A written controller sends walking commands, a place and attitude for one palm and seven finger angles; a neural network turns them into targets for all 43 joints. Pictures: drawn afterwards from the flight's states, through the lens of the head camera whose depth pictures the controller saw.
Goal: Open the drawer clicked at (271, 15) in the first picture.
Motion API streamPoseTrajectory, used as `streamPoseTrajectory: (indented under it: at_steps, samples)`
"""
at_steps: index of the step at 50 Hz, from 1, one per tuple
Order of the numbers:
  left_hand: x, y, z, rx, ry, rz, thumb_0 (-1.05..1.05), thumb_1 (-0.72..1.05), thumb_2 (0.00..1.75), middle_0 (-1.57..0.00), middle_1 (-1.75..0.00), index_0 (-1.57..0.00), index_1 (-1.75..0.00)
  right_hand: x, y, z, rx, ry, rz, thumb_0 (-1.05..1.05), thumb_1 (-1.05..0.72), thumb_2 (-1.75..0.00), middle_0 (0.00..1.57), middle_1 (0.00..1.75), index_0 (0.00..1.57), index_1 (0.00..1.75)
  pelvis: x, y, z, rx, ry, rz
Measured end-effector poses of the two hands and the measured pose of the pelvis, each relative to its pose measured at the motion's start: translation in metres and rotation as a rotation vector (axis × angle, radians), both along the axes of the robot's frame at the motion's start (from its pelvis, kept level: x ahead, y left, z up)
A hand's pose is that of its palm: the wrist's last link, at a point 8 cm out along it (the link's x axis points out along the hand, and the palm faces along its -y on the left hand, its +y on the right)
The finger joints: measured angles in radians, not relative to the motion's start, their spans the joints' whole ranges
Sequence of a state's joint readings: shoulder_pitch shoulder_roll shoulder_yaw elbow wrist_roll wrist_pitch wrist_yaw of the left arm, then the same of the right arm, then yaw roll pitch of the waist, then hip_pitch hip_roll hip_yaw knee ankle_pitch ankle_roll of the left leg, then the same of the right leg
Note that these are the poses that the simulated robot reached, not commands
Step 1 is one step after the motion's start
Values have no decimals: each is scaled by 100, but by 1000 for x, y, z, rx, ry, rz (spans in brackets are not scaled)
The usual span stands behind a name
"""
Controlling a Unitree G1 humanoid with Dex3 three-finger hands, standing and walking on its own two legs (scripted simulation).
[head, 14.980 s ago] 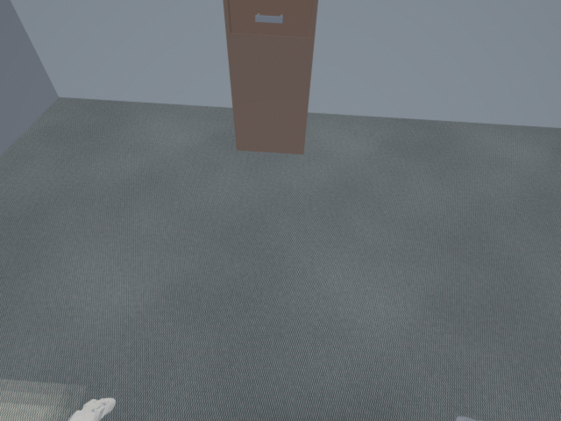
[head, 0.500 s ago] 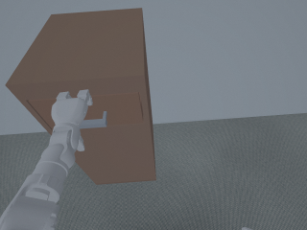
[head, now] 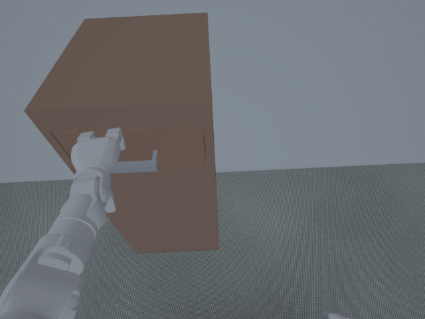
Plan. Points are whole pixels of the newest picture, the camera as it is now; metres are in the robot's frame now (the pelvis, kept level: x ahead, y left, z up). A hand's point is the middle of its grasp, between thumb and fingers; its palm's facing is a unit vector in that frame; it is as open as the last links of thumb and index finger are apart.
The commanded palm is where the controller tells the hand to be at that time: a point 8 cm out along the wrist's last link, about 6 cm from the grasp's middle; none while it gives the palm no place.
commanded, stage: move the hooked fingers above the handle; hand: left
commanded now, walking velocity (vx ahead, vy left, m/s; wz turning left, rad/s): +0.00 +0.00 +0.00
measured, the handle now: (134, 160) +0.48 +0.22 -0.02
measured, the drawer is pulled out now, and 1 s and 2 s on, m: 0.00 0.00 0.00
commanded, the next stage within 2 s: none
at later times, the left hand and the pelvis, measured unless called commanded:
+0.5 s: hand (112, 166) +0.42 +0.24 +0.04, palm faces -0.07 -0.02 -1.00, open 13.7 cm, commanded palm +0.39 +0.24 +0.09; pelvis +0.00 +0.00 +0.00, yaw -3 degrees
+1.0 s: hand (136, 153) +0.44 +0.18 +0.06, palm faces +0.08 -0.01 -1.00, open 13.4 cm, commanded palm +0.39 +0.23 +0.09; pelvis +0.00 +0.00 +0.00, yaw -2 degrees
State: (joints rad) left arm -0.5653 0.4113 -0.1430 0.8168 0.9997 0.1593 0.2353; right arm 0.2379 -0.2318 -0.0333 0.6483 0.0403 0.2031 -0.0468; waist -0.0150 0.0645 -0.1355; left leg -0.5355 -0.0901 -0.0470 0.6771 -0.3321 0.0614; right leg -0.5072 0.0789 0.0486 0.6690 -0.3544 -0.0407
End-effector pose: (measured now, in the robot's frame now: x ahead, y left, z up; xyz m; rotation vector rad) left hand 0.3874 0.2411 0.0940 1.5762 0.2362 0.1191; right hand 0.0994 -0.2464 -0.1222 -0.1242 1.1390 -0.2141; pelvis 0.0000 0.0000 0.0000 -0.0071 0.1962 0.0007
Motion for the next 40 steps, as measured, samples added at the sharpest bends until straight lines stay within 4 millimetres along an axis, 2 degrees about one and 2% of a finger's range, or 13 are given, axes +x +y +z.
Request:
streamPoseTrajectory:
  at_steps: [2,5,8,10,15,20,25,27,29,32,35,38,40]
  samples:
    - [-2,-8,-9,-43,57,-44,0,-48,30,-31,-120,-32,-120,-6,0,2,-15,16,2,1,-91,-90,20,30,21,30,0,1,1,-3,-6,8]
    - [-3,-34,-18,-99,82,-197,0,-48,30,-32,-120,-32,-120,-14,-4,3,-51,33,6,1,-91,-90,20,30,21,30,0,3,0,-7,-9,16]
    - [0,-60,-15,-113,3,-359,0,-48,30,-32,-120,-32,-120,-21,-8,2,-76,40,-5,1,-91,-90,20,30,21,30,-1,5,-4,-9,3,11]
    - [5,-67,-7,-113,-93,-402,0,-48,30,-32,-120,-33,-120,-25,-9,-1,-82,44,-16,1,-91,-90,20,30,21,30,-2,7,-7,-8,16,1]
    - [17,-60,6,-53,-237,-328,0,-48,30,-40,-126,-32,-120,-32,-6,-11,-52,72,-33,1,-91,-90,20,30,20,30,-4,9,-9,-3,38,-29]
    - [19,-49,3,-26,-158,-163,0,-48,30,-40,-127,-33,-123,-33,3,-12,-1,94,-55,1,-91,-90,20,30,20,30,-4,7,-2,5,28,-51]
    - [13,-7,-2,-28,-6,4,0,-48,30,-36,-123,-33,-123,-26,3,2,-12,52,-78,1,-91,-90,20,30,21,30,-1,1,4,5,5,-48]
    - [7,8,-7,-24,50,12,0,-48,30,-35,-122,-33,-122,-23,-2,8,-34,33,-69,1,-91,-90,20,30,21,30,0,-1,5,0,-1,-35]
    - [-1,12,-12,-32,85,-31,0,-48,30,-34,-121,-32,-122,-20,-8,12,-63,22,-49,1,-91,-90,21,30,21,30,0,-1,4,-6,-4,-17]
    - [-11,0,-19,-64,87,-164,0,-48,30,-33,-121,-32,-121,-14,-17,14,-108,20,-10,1,-91,-90,20,30,21,30,0,2,2,-14,-6,9]
    - [-15,-27,-21,-100,27,-312,0,-48,30,-32,-120,-32,-120,-8,-22,11,-132,19,16,1,-91,-90,20,30,21,30,-1,6,-3,-18,3,28]
    - [-7,-46,-15,-106,-93,-389,0,-49,30,-32,-120,-33,-120,-3,-21,4,-131,12,25,1,-91,-90,20,30,20,30,-3,8,-8,-16,26,27]
    - [5,-49,-8,-91,-180,-366,0,-49,30,-32,-120,-33,-120,-2,-18,0,-116,7,22,1,-91,-90,20,30,20,30,-4,8,-12,-14,42,19]
